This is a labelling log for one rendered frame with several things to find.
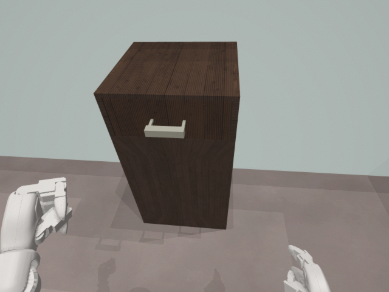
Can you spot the handle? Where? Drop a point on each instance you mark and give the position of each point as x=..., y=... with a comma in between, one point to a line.
x=164, y=131

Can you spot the drawer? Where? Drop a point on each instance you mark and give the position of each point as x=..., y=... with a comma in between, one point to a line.
x=204, y=119

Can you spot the right robot hand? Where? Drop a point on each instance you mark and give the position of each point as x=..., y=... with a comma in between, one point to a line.
x=310, y=279

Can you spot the cabinet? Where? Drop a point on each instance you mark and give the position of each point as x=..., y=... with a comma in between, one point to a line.
x=177, y=181

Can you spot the left robot forearm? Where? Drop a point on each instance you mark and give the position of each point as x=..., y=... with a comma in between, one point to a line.
x=18, y=271

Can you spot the left robot hand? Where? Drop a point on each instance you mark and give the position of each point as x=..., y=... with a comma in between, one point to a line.
x=24, y=210

